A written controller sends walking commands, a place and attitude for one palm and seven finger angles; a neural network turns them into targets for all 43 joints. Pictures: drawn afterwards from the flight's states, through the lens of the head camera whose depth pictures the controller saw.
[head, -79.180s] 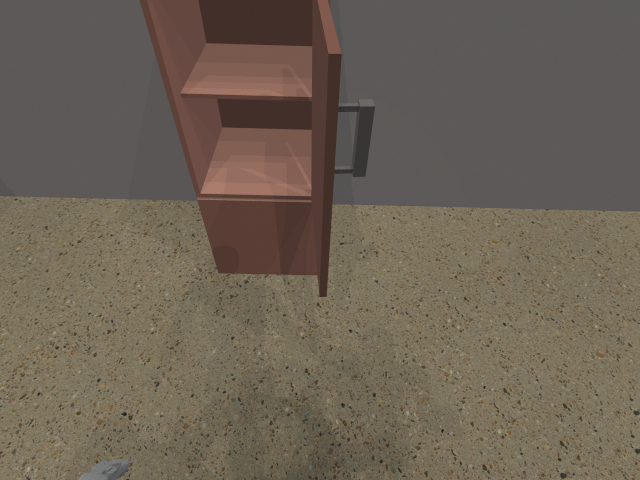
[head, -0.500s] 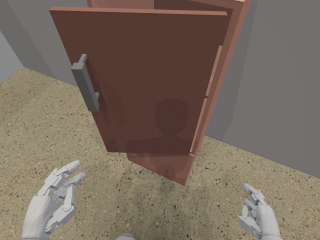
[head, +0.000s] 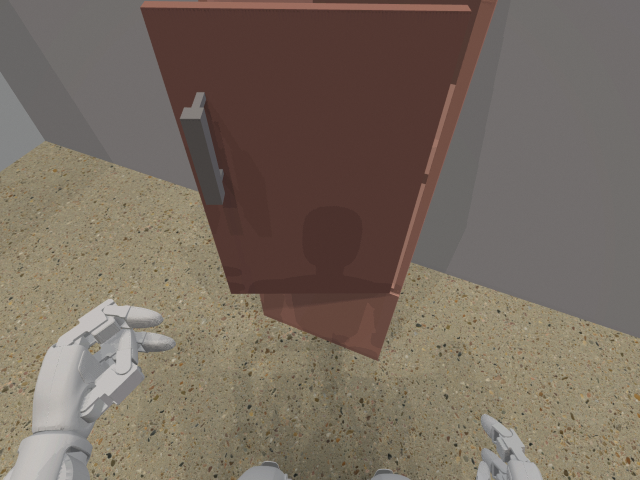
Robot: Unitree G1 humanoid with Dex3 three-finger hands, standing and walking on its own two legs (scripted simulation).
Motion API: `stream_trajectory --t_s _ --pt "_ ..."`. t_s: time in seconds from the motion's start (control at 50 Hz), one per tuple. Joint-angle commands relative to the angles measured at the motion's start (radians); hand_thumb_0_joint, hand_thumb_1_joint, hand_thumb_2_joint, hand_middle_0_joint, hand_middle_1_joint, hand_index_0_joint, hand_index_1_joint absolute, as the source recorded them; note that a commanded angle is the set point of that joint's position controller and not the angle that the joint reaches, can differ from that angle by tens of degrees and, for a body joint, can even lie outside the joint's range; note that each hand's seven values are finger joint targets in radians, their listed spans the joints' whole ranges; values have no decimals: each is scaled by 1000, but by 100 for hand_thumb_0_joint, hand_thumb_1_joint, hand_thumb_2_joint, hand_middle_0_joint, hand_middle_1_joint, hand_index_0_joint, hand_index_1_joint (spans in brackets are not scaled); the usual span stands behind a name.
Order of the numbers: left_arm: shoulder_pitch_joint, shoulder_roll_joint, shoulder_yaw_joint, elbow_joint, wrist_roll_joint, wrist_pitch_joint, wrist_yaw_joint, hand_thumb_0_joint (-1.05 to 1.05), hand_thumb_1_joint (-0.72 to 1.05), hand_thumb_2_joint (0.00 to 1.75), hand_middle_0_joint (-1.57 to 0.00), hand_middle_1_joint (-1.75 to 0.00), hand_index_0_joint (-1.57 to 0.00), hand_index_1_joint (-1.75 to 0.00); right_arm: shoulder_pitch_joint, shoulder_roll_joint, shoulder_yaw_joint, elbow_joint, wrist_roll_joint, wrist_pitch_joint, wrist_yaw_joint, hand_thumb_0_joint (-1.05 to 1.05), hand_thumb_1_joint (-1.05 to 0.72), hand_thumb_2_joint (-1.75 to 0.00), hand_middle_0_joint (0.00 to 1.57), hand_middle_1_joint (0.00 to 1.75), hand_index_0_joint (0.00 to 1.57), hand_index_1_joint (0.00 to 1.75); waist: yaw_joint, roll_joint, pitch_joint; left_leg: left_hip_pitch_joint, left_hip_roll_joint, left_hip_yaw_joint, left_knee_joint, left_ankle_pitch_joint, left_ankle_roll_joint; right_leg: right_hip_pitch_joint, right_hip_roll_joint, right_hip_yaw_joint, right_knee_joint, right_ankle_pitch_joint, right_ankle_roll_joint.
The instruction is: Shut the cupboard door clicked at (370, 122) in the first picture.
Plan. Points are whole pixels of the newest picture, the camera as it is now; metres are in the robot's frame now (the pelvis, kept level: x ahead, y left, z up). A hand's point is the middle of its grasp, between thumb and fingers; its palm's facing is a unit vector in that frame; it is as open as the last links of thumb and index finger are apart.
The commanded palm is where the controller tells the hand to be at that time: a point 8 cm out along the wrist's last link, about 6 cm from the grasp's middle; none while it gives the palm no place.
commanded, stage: raise the hand and make a fist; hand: left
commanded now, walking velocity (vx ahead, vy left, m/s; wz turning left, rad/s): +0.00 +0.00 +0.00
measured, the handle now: (207, 150) +0.50 +0.18 +0.14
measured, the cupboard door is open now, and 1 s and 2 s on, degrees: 24 24 24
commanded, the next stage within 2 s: bring the fist close to the handle in 1.08 s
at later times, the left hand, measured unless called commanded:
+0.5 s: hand (122, 339) +0.24 +0.21 +0.11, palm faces +0.06 -1.00 -0.04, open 3.1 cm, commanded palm +0.21 +0.26 +0.12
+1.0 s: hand (154, 312) +0.26 +0.18 +0.14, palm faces +0.10 -0.99 -0.05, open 3.1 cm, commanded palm +0.22 +0.22 +0.14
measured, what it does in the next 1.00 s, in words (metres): stands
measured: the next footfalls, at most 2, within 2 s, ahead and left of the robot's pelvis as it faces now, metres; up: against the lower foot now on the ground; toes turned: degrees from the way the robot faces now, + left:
none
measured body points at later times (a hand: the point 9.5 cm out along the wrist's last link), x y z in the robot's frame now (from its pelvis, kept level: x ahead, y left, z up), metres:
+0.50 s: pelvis +0.02 +0.02 +0.02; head +0.03 +0.02 +0.47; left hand +0.23 +0.26 +0.12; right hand +0.22 -0.18 -0.04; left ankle +0.03 +0.11 -0.68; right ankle +0.03 -0.12 -0.68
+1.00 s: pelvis +0.03 -0.02 +0.03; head +0.03 -0.04 +0.48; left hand +0.24 +0.23 +0.14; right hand +0.21 -0.25 -0.04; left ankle +0.03 +0.11 -0.68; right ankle +0.03 -0.12 -0.68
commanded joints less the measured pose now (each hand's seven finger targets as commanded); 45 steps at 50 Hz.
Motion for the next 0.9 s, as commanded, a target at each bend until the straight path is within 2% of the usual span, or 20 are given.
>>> stream_trajectory --t_s 0.0,0.04,0.08,0.1,0.14,0.2,0.22,0.26,0.34,0.42,0.5,0.56,0.6,0.64,0.68,0.72,0.78,0.8,0.82,0.88 --pt "-58 63 -63 -242 32 -129 6 0 90 90 -97 -114 -97 -114 -129 -170 -37 -183 -12 -95 6 0 -90 -90 20 30 20 30 8 20 -91 86 8 -39 -187 37 21 23 10 -59 -131 -17 -12" --pt "-89 74 -88 -259 32 -130 -24 0 90 90 -101 -118 -101 -118 -115 -181 -38 -175 -4 -110 2 0 -90 -90 20 30 20 30 -2 44 -98 101 10 -52 -201 -5 16 21 8 -56 -138 -35 -14" --pt "-107 113 -60 -273 30 -113 -36 0 90 90 -104 -122 -104 -122 -110 -188 -34 -174 0 -118 -7 0 -90 -90 20 30 20 30 6 43 -114 109 9 -69 -223 -42 15 44 6 -56 -146 -42 -16" --pt "-116 151 -28 -282 35 -101 -30 0 90 90 -106 -124 -106 -124 -118 -191 -34 -170 3 -119 -11 0 -90 -90 20 30 20 30 14 43 -111 113 11 -80 -235 -59 15 51 9 -58 -144 -44 -17" --pt "-111 159 2 -319 32 -86 -13 0 90 90 -110 -128 -110 -128 -124 -182 -30 -175 2 -118 -12 0 -90 -90 20 30 20 30 33 64 -143 154 12 -86 -257 -17 8 86 8 -67 -144 -3 -22" --pt "-89 170 42 -367 30 -60 28 0 90 90 -115 -134 -115 -134 -132 -173 -22 -174 -2 -106 -10 0 -90 -90 20 30 20 30 55 106 -159 195 15 -93 -273 68 -5 126 14 -81 -141 64 -27" --pt "-85 139 22 -368 25 -48 36 0 90 90 -117 -136 -117 -136 -137 -164 -18 -179 -1 -103 -6 0 -90 -90 20 30 20 30 49 107 -132 200 16 -90 -278 84 -10 127 13 -86 -147 81 -25" --pt "-83 114 -5 -370 29 -25 41 0 90 90 -121 -140 -121 -140 -136 -165 -15 -179 0 -96 1 0 -90 -90 20 30 20 30 43 113 -112 216 22 -91 -283 125 -19 131 16 -90 -154 109 -24" --pt "-102 91 -59 -330 39 50 12 0 90 90 -128 -148 -128 -148 -121 -172 -10 -176 4 -81 4 0 -90 -90 20 30 20 30 24 73 -65 230 25 -88 -293 165 -17 149 17 -92 -188 144 -19" --pt "-141 126 -25 -337 33 110 -17 0 90 90 -130 -150 -130 -150 -122 -173 -7 -179 9 -69 -5 0 -90 -90 20 30 20 30 33 32 -91 256 16 -71 -298 205 -6 208 15 -81 -223 186 -17" --pt "-202 183 48 -387 22 107 -9 0 90 90 -130 -150 -130 -150 -133 -164 1 -172 7 -63 -10 0 -90 -90 20 30 20 30 48 56 -126 301 9 -55 -299 281 -8 257 16 -75 -236 246 -21" --pt "-233 157 38 -395 16 94 -5 0 90 90 -130 -150 -130 -150 -142 -154 7 -164 8 -66 -8 0 -90 -90 20 30 20 30 46 78 -129 324 5 -47 -304 304 -9 268 15 -74 -248 269 -20" --pt "-243 161 38 -382 12 97 -10 0 90 90 -130 -150 -130 -150 -145 -156 6 -153 10 -69 -9 0 -90 -90 20 30 20 30 45 71 -123 327 3 -41 -306 296 -3 284 14 -68 -265 271 -19" --pt "-240 144 21 -352 6 116 -26 0 90 90 -130 -150 -130 -150 -148 -157 4 -148 15 -72 -11 0 -90 -90 20 30 20 30 40 49 -108 329 1 -33 -313 290 1 291 9 -65 -282 284 -15" --pt "-209 135 13 -309 0 145 -44 0 90 90 -130 -150 -130 -150 -150 -161 2 -144 18 -73 -14 0 -90 -90 20 30 20 30 46 36 -91 323 -3 -26 -319 287 5 305 5 -57 -299 296 -13" --pt "-167 127 15 -268 -6 172 -57 0 90 90 -130 -150 -130 -150 -153 -163 -1 -145 20 -69 -14 0 -90 -90 20 30 20 30 50 -25 -76 305 -5 -18 -318 294 12 320 -1 -48 -314 319 -6" --pt "-179 152 46 -276 -10 186 -57 0 90 90 -130 -150 -130 -150 -162 -163 -4 -154 18 -62 -17 0 -90 -90 20 30 20 30 58 -43 -74 299 -13 -6 -319 277 15 328 -9 -30 -332 305 2" --pt "-180 172 68 -278 -9 180 -48 0 90 90 -130 -150 -130 -150 -162 -163 -5 -150 17 -60 -18 0 -90 -90 20 30 20 30 61 -55 -77 295 -13 -1 -314 278 16 342 -12 -18 -339 301 4" --pt "-208 167 66 -321 -7 164 -42 0 90 90 -130 -150 -130 -150 -171 -157 -6 -157 16 -62 -16 0 -90 -90 20 30 20 30 62 -21 -101 308 -16 2 -315 286 16 349 -16 -11 -335 311 4" --pt "-239 176 88 -343 -6 110 -14 0 90 90 -130 -150 -130 -150 -165 -150 -5 -151 9 -68 -13 0 -90 -90 20 30 20 30 59 -30 -114 308 -19 5 -305 281 14 352 -21 4 -333 320 11"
